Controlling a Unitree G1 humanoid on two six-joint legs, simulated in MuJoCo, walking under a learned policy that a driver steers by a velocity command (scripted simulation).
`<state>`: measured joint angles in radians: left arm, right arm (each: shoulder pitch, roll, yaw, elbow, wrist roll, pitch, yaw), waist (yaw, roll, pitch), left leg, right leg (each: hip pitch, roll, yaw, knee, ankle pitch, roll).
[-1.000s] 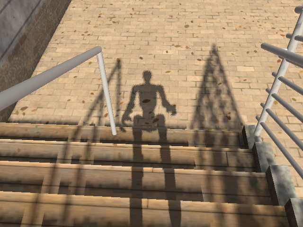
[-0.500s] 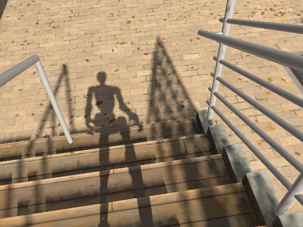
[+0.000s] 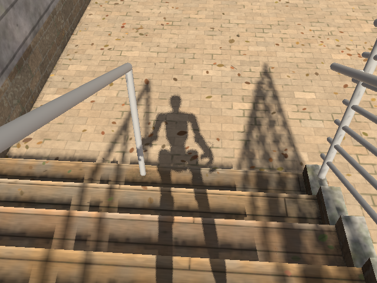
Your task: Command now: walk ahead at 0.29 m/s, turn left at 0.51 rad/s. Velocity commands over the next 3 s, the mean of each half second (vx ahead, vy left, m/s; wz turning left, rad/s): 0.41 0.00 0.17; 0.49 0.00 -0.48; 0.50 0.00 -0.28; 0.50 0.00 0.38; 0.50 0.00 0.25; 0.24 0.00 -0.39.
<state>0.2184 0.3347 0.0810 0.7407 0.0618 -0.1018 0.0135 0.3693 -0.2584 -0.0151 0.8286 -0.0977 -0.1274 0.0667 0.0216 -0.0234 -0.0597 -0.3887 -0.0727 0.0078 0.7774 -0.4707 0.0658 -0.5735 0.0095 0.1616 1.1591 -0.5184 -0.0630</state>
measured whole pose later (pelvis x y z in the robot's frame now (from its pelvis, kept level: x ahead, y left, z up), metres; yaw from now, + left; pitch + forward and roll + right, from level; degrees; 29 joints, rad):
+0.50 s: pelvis +0.21 +0.03 -0.09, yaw +6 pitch +2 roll +1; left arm 0.10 0.26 -0.03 0.87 0.09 -0.07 -0.07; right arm 0.57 -0.17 0.03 0.96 -0.05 -0.10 0.03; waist -0.13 -0.02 -0.08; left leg -0.18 -0.18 -0.08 1.16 -0.85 0.14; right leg -0.49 -0.04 -0.04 0.53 0.11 0.01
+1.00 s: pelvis +0.54 +0.05 -0.30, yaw -12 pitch +2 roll -1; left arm 0.52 0.21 -0.03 0.93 0.04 -0.09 -0.10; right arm 0.18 -0.23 0.02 0.75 -0.11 -0.08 0.08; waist 0.05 0.00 -0.07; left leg -0.32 -0.01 0.07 0.53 -0.25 0.07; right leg -0.54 0.13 0.12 1.88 -0.76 -0.03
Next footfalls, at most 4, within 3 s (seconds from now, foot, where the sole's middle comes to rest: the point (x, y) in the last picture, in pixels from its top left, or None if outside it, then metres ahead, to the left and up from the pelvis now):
0.54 right None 0.34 -0.06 -0.91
0.92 left None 0.61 0.13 -1.07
1.52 right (235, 246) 0.92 -0.19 -1.24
2.10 left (188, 206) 1.27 0.05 -1.40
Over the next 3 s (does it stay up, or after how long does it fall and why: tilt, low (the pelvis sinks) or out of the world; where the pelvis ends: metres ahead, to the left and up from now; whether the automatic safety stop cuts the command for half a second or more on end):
stays up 1.58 -0.12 -0.83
